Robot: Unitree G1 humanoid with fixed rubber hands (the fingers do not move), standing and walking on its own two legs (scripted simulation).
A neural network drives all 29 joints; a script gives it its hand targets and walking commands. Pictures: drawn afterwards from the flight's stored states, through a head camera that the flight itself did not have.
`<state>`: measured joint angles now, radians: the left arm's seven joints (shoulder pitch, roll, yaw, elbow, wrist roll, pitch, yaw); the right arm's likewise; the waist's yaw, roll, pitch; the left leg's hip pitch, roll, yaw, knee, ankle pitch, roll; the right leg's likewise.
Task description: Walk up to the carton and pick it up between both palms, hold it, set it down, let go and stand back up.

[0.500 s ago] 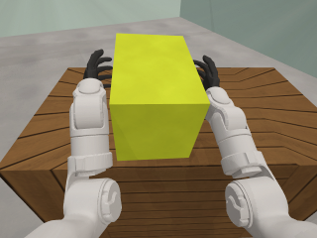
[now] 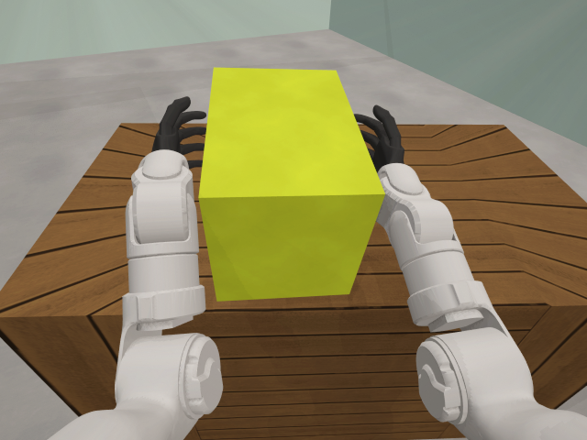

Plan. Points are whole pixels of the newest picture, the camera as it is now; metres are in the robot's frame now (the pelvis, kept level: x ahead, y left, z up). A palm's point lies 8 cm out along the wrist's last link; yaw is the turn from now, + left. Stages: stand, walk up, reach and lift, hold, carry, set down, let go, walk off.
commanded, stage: hold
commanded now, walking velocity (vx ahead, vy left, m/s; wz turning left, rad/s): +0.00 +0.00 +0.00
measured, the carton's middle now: (280, 178) +0.40 +0.00 +0.19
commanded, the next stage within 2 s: none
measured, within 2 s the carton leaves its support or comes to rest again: neither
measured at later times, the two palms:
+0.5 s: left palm (169, 161) +0.37 +0.14 +0.25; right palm (385, 167) +0.37 -0.13 +0.23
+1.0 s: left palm (170, 161) +0.37 +0.14 +0.24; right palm (386, 167) +0.37 -0.13 +0.23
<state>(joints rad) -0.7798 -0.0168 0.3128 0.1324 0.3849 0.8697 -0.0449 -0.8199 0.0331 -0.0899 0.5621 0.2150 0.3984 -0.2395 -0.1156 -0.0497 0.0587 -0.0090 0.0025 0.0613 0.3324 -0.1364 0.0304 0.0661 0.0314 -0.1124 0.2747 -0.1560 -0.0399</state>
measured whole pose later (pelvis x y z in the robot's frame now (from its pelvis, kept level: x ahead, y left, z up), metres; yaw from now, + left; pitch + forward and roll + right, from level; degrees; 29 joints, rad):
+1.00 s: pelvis +0.00 +0.00 +0.00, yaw +0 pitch -11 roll -1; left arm -0.77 -0.03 0.31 0.11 0.38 0.88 -0.04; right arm -0.81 0.03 -0.08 0.55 0.23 0.41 -0.24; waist -0.12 -0.05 0.05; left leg -0.01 0.00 0.06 0.33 -0.14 0.03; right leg 0.07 0.03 -0.11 0.27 -0.16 -0.04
